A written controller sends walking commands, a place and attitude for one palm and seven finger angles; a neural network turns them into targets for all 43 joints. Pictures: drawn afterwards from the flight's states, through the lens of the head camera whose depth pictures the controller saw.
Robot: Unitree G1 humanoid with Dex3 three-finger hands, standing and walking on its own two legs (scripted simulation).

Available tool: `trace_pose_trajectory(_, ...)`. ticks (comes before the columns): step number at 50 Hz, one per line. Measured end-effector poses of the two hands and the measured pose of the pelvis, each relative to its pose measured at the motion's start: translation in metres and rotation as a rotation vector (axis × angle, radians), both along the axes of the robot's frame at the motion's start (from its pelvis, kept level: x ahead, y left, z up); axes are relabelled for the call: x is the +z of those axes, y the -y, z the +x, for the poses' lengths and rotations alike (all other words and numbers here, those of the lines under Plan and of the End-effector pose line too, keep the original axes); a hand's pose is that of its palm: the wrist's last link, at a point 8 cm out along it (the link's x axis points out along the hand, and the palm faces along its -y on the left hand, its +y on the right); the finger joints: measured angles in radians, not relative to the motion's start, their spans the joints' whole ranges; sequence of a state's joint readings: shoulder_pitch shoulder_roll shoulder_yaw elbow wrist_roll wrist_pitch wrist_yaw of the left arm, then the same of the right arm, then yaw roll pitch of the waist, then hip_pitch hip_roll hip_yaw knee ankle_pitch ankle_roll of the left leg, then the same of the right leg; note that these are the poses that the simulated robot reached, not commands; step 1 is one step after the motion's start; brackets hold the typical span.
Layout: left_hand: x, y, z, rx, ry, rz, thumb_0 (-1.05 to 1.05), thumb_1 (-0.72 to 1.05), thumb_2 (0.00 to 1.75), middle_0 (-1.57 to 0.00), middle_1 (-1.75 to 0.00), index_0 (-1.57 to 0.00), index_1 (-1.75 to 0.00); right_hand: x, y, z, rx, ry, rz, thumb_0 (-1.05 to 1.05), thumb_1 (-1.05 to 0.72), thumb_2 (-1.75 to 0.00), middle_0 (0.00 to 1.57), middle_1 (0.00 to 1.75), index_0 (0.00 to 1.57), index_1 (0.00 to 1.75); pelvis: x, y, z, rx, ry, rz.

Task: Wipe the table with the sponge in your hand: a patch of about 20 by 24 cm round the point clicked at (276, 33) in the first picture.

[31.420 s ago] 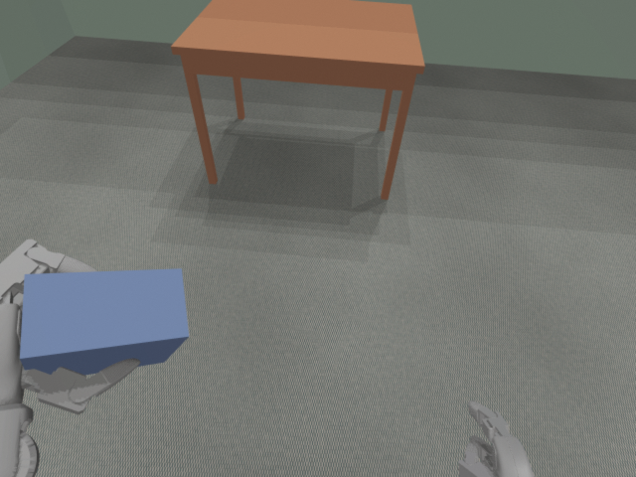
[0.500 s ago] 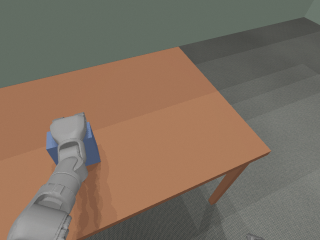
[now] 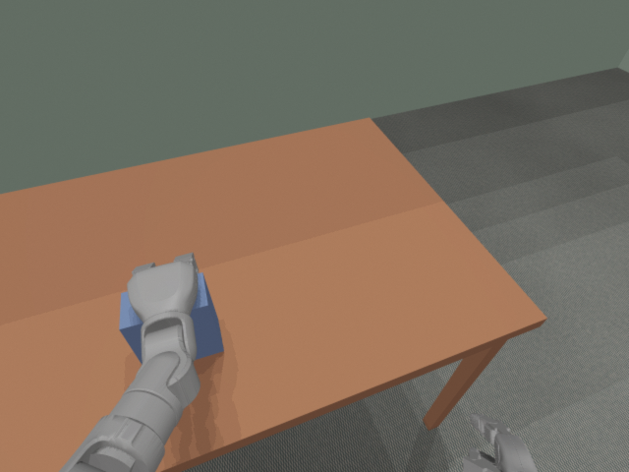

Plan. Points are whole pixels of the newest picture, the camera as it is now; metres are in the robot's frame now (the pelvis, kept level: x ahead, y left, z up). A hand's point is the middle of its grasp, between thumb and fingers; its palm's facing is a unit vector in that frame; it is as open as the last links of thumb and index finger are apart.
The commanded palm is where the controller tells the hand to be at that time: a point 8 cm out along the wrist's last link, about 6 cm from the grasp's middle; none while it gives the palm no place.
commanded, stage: wipe back along the middle lane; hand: left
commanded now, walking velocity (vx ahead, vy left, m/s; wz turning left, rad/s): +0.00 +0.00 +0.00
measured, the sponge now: (178, 331) +0.32 +0.25 -0.06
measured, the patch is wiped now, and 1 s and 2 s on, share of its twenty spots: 0.40 0.40 0.50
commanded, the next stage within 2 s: slide across to the third lane in 0.50 s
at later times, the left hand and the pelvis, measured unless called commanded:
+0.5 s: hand (179, 339) +0.29 +0.22 +0.00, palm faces -0.05 -0.06 -1.00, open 10.8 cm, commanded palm +0.23 +0.20 +0.03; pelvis -0.01 -0.01 +0.00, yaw -1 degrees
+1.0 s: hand (192, 345) +0.28 +0.20 +0.00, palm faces -0.09 -0.06 -0.99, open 10.8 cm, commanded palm +0.25 +0.16 +0.05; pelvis -0.02 -0.01 +0.00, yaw +0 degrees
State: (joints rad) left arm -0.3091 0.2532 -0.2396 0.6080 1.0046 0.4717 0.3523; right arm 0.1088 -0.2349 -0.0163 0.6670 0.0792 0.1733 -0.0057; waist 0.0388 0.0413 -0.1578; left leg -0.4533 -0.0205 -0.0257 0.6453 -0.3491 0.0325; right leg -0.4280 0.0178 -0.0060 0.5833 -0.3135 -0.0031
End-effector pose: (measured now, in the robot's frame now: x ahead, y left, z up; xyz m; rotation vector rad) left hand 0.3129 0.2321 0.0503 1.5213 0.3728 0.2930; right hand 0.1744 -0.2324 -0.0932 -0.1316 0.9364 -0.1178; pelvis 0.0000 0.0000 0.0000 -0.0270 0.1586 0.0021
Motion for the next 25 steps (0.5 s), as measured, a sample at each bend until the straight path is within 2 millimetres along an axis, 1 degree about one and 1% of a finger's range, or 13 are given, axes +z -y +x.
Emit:
trace_pose_trajectory(6, 0.0, 0.007, -0.013, 0.0, 0.005, -0.004, 0.0, -0.51, 1.03, -0.61, -1.37, -0.61, -1.37, 0.003, -0.004, 0.009, 0.022, 0.03, 0.013, 0.01, -0.91, -0.9, 0.2, 0.3, 0.2, 0.3, 0.0, 0.002, -0.001, 0.0, 0.014, 0.003)
trace_pose_trajectory(11, 0.001, 0.011, -0.023, -0.002, 0.004, -0.01, 0.0, -0.51, 1.03, -0.61, -1.37, -0.61, -1.37, 0.006, -0.006, 0.013, 0.033, 0.049, 0.023, 0.01, -0.91, -0.9, 0.2, 0.3, 0.2, 0.3, 0.0, 0.004, -0.002, -0.002, 0.028, 0.007)
trace_pose_trajectory(17, 0.001, 0.013, -0.032, 0.002, -0.005, -0.022, 0.0, -0.51, 1.03, -0.61, -1.37, -0.62, -1.37, 0.008, -0.004, 0.013, 0.034, 0.064, 0.023, 0.01, -0.91, -0.9, 0.2, 0.3, 0.2, 0.3, 0.001, 0.008, -0.005, -0.005, 0.043, 0.011)
trace_pose_trajectory(25, 0.001, 0.017, -0.044, -0.007, -0.003, -0.028, 0.0, -0.51, 1.03, -0.61, -1.37, -0.62, -1.37, 0.01, 0.004, 0.011, 0.028, 0.079, 0.018, 0.01, -0.91, -0.9, 0.2, 0.3, 0.2, 0.3, 0.002, 0.011, -0.006, -0.013, 0.051, 0.015)
